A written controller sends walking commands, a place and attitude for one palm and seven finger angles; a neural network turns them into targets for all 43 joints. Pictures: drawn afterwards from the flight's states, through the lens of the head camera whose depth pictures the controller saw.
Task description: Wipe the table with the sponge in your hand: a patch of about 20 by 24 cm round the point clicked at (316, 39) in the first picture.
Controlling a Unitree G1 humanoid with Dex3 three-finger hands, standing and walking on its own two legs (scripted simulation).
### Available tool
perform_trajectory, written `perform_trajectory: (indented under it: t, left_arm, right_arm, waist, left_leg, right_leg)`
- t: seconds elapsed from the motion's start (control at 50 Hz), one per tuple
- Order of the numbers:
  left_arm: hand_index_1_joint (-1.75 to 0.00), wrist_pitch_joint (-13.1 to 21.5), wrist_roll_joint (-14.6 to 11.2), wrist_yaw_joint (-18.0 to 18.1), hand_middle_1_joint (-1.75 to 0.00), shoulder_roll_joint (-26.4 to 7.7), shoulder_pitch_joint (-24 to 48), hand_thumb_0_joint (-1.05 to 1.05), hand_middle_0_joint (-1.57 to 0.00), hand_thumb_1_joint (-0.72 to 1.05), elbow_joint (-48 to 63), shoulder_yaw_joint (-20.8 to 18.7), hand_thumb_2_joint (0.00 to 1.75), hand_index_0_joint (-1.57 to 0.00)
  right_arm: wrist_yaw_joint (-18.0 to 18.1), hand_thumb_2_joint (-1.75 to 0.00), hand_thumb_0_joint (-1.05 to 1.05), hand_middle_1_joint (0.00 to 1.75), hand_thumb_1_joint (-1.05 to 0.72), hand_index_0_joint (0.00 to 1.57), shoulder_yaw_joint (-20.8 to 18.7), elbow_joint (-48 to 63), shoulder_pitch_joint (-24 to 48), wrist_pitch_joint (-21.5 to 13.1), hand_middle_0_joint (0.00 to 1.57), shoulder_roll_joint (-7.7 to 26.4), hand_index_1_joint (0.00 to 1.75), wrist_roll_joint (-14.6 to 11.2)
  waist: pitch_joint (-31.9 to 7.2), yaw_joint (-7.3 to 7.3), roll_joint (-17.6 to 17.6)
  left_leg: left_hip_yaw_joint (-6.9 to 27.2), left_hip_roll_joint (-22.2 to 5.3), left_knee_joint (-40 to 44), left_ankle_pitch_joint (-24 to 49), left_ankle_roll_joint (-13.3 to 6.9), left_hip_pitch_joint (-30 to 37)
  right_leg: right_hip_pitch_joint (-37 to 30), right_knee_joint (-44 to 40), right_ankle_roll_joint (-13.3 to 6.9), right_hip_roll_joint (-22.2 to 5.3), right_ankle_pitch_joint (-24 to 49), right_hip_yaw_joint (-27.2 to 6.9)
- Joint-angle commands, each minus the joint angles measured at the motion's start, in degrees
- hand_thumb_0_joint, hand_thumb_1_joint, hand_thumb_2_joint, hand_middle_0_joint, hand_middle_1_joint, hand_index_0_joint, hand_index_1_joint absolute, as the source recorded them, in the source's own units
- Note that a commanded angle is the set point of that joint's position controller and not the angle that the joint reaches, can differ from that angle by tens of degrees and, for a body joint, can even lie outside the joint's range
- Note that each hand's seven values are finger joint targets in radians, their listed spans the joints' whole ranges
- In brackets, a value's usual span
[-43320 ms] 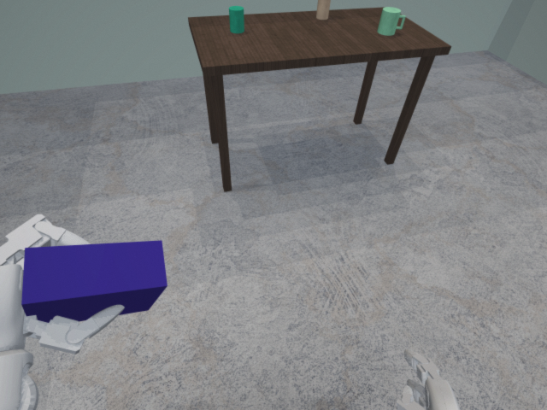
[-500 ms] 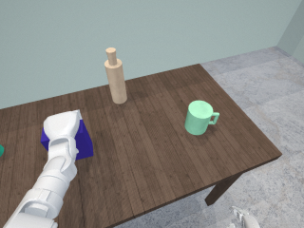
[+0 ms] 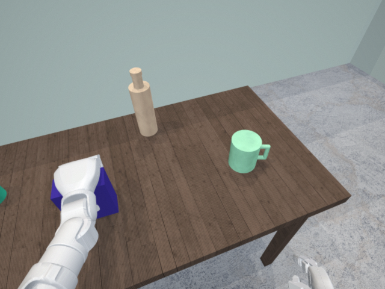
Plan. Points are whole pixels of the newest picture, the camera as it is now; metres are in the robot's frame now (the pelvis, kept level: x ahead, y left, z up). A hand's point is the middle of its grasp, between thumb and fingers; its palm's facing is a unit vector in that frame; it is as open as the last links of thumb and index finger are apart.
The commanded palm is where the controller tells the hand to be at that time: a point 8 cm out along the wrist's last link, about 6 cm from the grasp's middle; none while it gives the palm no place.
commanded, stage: wipe back along the first lane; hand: left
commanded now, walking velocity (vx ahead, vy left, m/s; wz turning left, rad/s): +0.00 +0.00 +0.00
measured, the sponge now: (90, 201) +0.31 +0.29 -0.03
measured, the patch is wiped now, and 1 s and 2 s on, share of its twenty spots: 1.00 1.00 1.00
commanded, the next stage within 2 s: lift the sponge slowly off the table in 1.16 s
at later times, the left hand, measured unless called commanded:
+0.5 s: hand (90, 210) +0.26 +0.26 +0.02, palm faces +0.00 -0.07 -1.00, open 9.6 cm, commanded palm +0.21 +0.24 +0.05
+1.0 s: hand (92, 227) +0.23 +0.24 +0.02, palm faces +0.01 -0.10 -0.99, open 9.6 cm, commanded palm +0.18 +0.22 +0.05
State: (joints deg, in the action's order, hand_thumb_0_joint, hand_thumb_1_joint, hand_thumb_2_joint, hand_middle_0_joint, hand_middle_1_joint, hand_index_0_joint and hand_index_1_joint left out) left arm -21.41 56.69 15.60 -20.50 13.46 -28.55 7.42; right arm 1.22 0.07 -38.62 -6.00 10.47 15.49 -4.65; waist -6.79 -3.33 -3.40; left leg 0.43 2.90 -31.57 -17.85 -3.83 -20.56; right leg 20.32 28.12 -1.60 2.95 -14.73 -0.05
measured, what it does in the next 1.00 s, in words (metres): stands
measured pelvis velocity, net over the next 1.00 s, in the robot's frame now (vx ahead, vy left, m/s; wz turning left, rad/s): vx -0.01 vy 0.00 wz -0.02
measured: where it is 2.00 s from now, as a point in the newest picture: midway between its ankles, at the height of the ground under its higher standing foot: outside the picture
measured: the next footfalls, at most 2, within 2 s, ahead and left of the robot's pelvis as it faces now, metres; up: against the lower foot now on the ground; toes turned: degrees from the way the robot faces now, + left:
none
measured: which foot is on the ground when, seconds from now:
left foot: down 0.00-1.00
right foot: down 0.00-1.00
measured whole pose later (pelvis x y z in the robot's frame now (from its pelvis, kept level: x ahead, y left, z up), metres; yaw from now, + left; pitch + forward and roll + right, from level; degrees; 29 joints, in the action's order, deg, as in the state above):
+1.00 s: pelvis -0.01 +0.00 +0.00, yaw -1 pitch +2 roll -1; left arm -27.0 57.1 15.9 -17.3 -8.9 -3.9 13.4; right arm -0.8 0.9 -37.4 -2.2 9.7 14.6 -4.7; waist -5.3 -5.8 -4.2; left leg -1.0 2.7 -30.1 -17.7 -3.6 -14.4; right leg 15.5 28.6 -1.9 3.2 -15.0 -1.6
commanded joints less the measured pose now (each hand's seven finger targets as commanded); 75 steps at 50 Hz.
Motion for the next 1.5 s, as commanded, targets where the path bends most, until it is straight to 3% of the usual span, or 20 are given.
perform_trajectory:
  t: [0.0,0.06,0.2,0.26,0.38,0.52,0.62,0.66,0.72,0.76,0.8,0.84,0.92,0.96,1.12,1.16,1.2,1.36,1.44,1.48]
  left_arm:
    - [-1.60,-0.4,-1.8,-2.6,-1.60,-3.1,0.4,0.00,-1.20,0.10,6.0,-0.6,1.30,-1.20]
    - [-1.60,-0.8,-2.1,-2.5,-1.60,-5.4,-2.4,0.00,-1.20,0.10,9.3,-2.8,1.30,-1.20]
    - [-1.60,-2.6,-2.2,-2.4,-1.60,-1.4,-5.2,0.00,-1.20,0.10,14.0,0.9,1.30,-1.20]
    - [-1.60,-3.0,-2.3,-2.3,-1.60,-3.1,-6.5,0.00,-1.20,0.10,15.9,-0.7,1.30,-1.20]
    - [-1.60,-3.3,-2.3,-2.4,-1.60,-0.6,-11.8,0.00,-1.20,0.10,18.8,1.3,1.30,-1.20]
    - [-1.60,-4.8,-2.4,-2.1,-1.60,0.0,-14.5,0.00,-1.20,0.10,20.9,2.3,1.30,-1.20]
    - [-1.60,-5.6,-2.1,-2.2,-1.60,1.6,-16.2,0.00,-1.20,0.10,22.5,4.1,1.30,-1.20]
    - [-1.60,-5.8,-2.1,-2.3,-1.60,-0.1,-15.9,0.00,-1.20,0.10,23.8,2.9,1.30,-1.20]
    - [-1.60,-5.5,-2.3,-2.5,-1.60,2.2,-19.2,0.00,-1.20,0.10,24.3,5.0,1.30,-1.20]
    - [-1.60,-5.4,-2.3,-2.4,-1.60,0.2,-19.3,0.00,-1.20,0.10,25.7,3.2,1.30,-1.20]
    - [-1.60,-5.6,-2.5,-2.5,-1.60,3.3,-21.4,0.00,-1.20,0.10,26.6,6.1,1.30,-1.20]
    - [-1.60,-5.6,-2.3,-2.3,-1.60,2.9,-23.1,0.00,-1.20,0.10,26.7,6.0,1.30,-1.20]
    - [-1.60,-6.3,-2.5,-2.1,-1.60,2.5,-22.5,0.00,-1.20,0.10,28.1,5.8,1.30,-1.20]
    - [-1.60,-6.4,-2.0,-1.8,-1.60,-0.2,-20.9,0.00,-1.20,0.10,28.6,3.4,1.30,-1.20]
    - [-1.60,-5.6,-2.0,-1.8,-1.60,1.0,-22.9,0.00,-1.20,0.10,27.0,3.8,1.30,-1.20]
    - [-1.60,-5.4,-1.9,-1.6,-1.60,-1.7,-23.3,0.00,-1.20,0.10,27.5,1.2,1.30,-1.20]
    - [-1.60,-5.7,-1.8,-1.8,-1.60,1.2,-22.0,0.00,-1.20,0.10,27.1,4.2,1.30,-1.20]
    - [-1.60,-5.9,-1.8,-1.9,-1.60,-1.6,-19.3,0.00,-1.20,0.10,31.1,2.2,1.30,-1.20]
    - [-1.60,-5.8,-1.7,-2.4,-1.60,-1.8,-18.9,0.00,-1.20,0.10,30.8,2.0,1.30,-1.20]
    - [-1.60,-5.8,-1.6,-2.5,-1.60,-2.6,-17.8,0.00,-1.20,0.10,33.9,1.6,1.30,-1.20]
  right_arm:
    - [0.3,-0.90,0.00,0.30,-0.90,0.20,-2.1,9.5,9.5,-3.1,0.20,6.8,0.30,0.1]
    - [0.2,-0.90,0.00,0.30,-0.90,0.20,-2.1,9.6,10.0,-3.4,0.20,7.2,0.30,0.2]
    - [0.0,-0.90,0.00,0.30,-0.90,0.20,-1.8,10.2,11.9,-3.8,0.20,6.4,0.30,0.2]
    - [0.2,-0.90,0.00,0.30,-0.90,0.20,-1.8,10.3,12.5,-3.9,0.20,6.4,0.30,0.3]
    - [-0.3,-0.90,0.00,0.30,-0.90,0.20,-1.5,11.2,13.6,-4.1,0.20,5.7,0.30,0.4]
    - [-0.6,-0.90,0.00,0.30,-0.90,0.20,-1.1,11.2,15.4,-4.0,0.20,5.5,0.30,0.2]
    - [-0.9,-0.90,0.00,0.30,-0.90,0.20,-1.0,11.6,15.9,-4.1,0.20,5.2,0.30,0.3]
    - [-0.9,-0.90,0.00,0.30,-0.90,0.20,-1.1,11.5,16.3,-4.0,0.20,5.5,0.30,0.3]
    - [-1.3,-0.90,0.00,0.30,-0.90,0.20,-0.9,12.1,16.4,-4.3,0.20,5.0,0.30,0.2]
    - [-1.4,-0.90,0.00,0.30,-0.90,0.20,-1.0,11.8,16.6,-4.1,0.20,5.3,0.30,0.3]
    - [-1.7,-0.90,0.00,0.30,-0.90,0.20,-1.0,12.5,17.1,-4.2,0.20,4.7,0.30,0.1]
    - [-2.0,-0.90,0.00,0.30,-0.90,0.20,-0.9,12.2,17.2,-4.2,0.20,4.8,0.30,0.0]
    - [-2.0,-0.90,0.00,0.30,-0.90,0.20,-0.8,12.2,17.3,-4.1,0.20,4.8,0.30,0.0]
    - [-1.7,-0.90,0.00,0.30,-0.90,0.20,-1.0,11.7,17.1,-4.1,0.20,5.2,0.30,0.2]
    - [-1.5,-0.90,0.00,0.30,-0.90,0.20,-0.8,11.6,16.8,-4.7,0.20,4.7,0.30,0.2]
    - [-1.5,-0.90,0.00,0.30,-0.90,0.20,-0.9,11.4,16.7,-4.7,0.20,5.1,0.30,0.4]
    - [-1.4,-0.90,0.00,0.30,-0.90,0.20,-0.7,11.7,16.9,-4.7,0.20,4.7,0.30,0.3]
    - [-1.3,-0.90,0.00,0.30,-0.90,0.20,-1.0,11.8,17.2,-4.7,0.20,5.0,0.30,0.6]
    - [-1.0,-0.90,0.00,0.30,-0.90,0.20,-0.8,11.6,17.3,-4.9,0.20,4.8,0.30,0.5]
    - [-0.9,-0.90,0.00,0.30,-0.90,0.20,-0.8,12.0,17.6,-4.8,0.20,4.6,0.30,0.6]
  waist:
    - [-9.7,-0.75,6.9]
    - [-10.6,-1.34,6.8]
    - [-7.1,-0.94,6.4]
    - [-8.3,-1.63,5.4]
    - [-9.1,-2.23,5.6]
    - [-4.9,-2.52,6.1]
    - [-4.6,-2.76,6.3]
    - [-5.0,-2.85,6.1]
    - [-5.1,-3.10,6.6]
    - [-4.9,-3.16,6.6]
    - [-4.6,-3.22,6.4]
    - [-3.3,-3.33,6.6]
    - [-2.7,-3.10,7.1]
    - [-3.6,-3.21,6.6]
    - [-3.8,-3.29,6.9]
    - [-4.3,-3.58,6.0]
    - [-3.2,-2.99,7.2]
    - [-5.6,-3.22,5.3]
    - [-3.7,-3.27,6.4]
    - [-5.5,-3.29,3.7]
  left_leg:
    - [3.7,-1.5,3.2,20.0,1.8,4.6]
    - [3.8,-1.5,3.4,21.3,1.9,5.2]
    - [3.7,-1.5,3.9,20.0,1.8,5.8]
    - [3.7,-1.6,4.2,19.4,1.9,6.7]
    - [3.8,-1.7,4.0,21.5,2.0,7.7]
    - [4.1,-1.8,5.1,17.8,1.9,6.7]
    - [4.2,-1.8,5.3,16.8,1.7,7.0]
    - [4.6,-1.9,5.8,15.7,1.7,7.2]
    - [4.3,-1.8,5.2,16.7,1.4,7.2]
    - [4.7,-2.1,5.6,16.3,1.6,7.2]
    - [4.4,-2.0,5.3,16.5,1.3,7.4]
    - [4.7,-2.1,5.4,16.5,1.5,7.1]
    - [4.4,-1.9,5.5,15.3,1.2,6.8]
    - [4.5,-1.9,5.6,15.0,1.3,7.1]
    - [4.0,-1.6,5.2,15.7,1.3,6.7]
    - [4.1,-1.4,5.2,15.5,1.4,6.6]
    - [3.8,-1.4,5.1,15.1,1.2,6.5]
    - [4.5,-1.6,5.7,15.7,1.0,8.3]
    - [4.4,-1.4,6.0,15.5,0.8,8.4]
    - [4.1,-1.5,6.5,15.7,0.7,9.2]
  right_leg:
    - [-8.7,-1.6,-3.8,-0.8,20.1,-2.2]
    - [-10.4,-1.3,-3.9,-0.8,22.7,-3.0]
    - [-8.8,-2.0,-3.7,-0.8,21.0,-3.0]
    - [-9.6,-2.0,-3.9,-0.7,20.0,-3.3]
    - [-10.5,-1.4,-3.9,-0.7,21.4,-3.1]
    - [-8.9,-2.4,-3.9,-0.5,16.7,-3.5]
    - [-8.8,-2.4,-3.9,-0.4,14.9,-3.4]
    - [-8.8,-2.6,-4.1,-0.1,13.3,-4.1]
    - [-9.3,-2.2,-4.0,-0.3,15.0,-3.6]
    - [-9.2,-2.2,-4.1,0.0,14.4,-4.3]
    - [-9.0,-2.1,-3.9,-0.1,14.1,-3.5]
    - [-8.6,-2.2,-4.0,-0.1,14.0,-3.6]
    - [-8.8,-2.5,-3.9,-0.1,13.8,-4.1]
    - [-9.1,-2.5,-4.1,0.2,13.9,-5.2]
    - [-9.6,-2.2,-3.9,-0.1,16.0,-5.0]
    - [-10.2,-2.4,-4.1,0.0,16.3,-6.2]
    - [-9.2,-2.7,-3.8,-0.2,15.4,-5.2]
    - [-10.4,-3.0,-4.1,0.1,14.6,-5.9]
    - [-10.4,-3.9,-4.0,-0.2,14.4,-5.7]
    - [-11.7,-3.7,-3.9,-0.3,14.3,-5.8]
